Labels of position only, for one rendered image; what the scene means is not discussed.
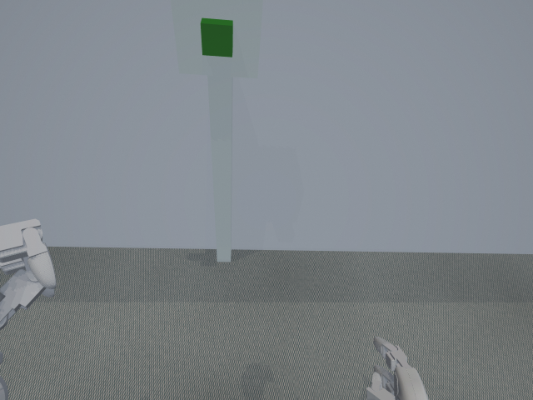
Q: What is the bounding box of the robot right hand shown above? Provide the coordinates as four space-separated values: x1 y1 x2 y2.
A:
366 337 429 400

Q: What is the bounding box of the button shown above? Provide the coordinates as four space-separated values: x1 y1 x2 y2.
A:
201 18 233 58

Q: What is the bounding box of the panel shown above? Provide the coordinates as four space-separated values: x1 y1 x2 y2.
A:
171 0 263 262

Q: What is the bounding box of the robot left hand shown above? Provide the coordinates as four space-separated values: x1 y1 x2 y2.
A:
0 219 57 330

